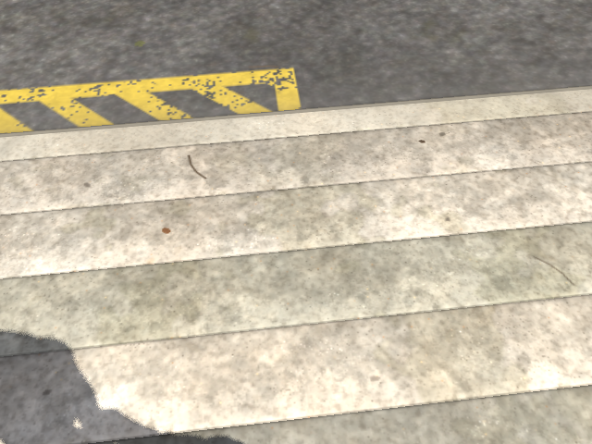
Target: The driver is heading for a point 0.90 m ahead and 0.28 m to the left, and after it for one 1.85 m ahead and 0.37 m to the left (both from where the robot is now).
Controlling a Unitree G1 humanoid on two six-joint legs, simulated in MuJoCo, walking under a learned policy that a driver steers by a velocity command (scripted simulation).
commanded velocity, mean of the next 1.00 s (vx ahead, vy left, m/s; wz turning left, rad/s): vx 0.50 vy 0.00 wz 0.53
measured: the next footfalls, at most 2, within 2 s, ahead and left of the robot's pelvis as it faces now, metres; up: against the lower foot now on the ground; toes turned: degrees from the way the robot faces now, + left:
left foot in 0.34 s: +0.35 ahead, +0.16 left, +0.00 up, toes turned +14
right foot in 0.80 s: +0.65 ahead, +0.04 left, +0.00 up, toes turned +31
